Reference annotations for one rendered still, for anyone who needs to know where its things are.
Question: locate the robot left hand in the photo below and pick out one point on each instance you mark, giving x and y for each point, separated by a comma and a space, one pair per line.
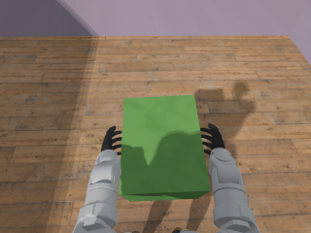
108, 141

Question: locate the robot right hand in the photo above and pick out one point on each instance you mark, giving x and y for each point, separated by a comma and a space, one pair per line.
216, 138

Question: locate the robot left forearm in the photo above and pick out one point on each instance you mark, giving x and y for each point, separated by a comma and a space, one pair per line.
100, 207

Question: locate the carton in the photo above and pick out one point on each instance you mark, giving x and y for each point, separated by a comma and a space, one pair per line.
162, 154

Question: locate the robot right forearm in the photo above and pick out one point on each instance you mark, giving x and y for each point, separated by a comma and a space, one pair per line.
231, 206

